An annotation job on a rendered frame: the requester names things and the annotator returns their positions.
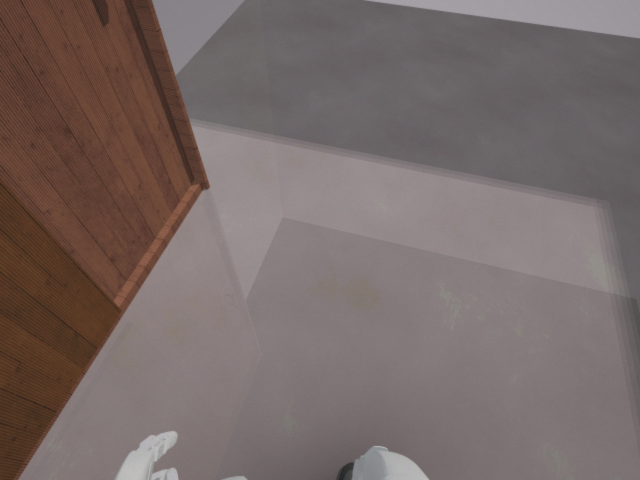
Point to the robot right thigh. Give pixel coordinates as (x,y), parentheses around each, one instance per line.
(385,465)

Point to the left robot hand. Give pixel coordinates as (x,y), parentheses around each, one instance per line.
(138,465)

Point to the robot right shin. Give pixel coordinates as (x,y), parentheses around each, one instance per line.
(376,448)

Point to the wardrobe door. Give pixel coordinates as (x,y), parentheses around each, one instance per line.
(87,139)
(53,318)

